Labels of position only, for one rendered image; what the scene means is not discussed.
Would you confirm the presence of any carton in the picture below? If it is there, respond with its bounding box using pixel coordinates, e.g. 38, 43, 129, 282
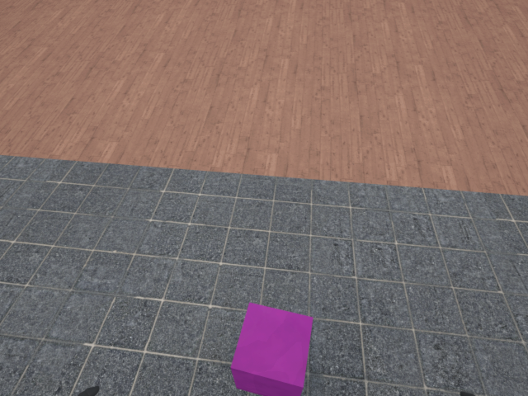
231, 303, 313, 396

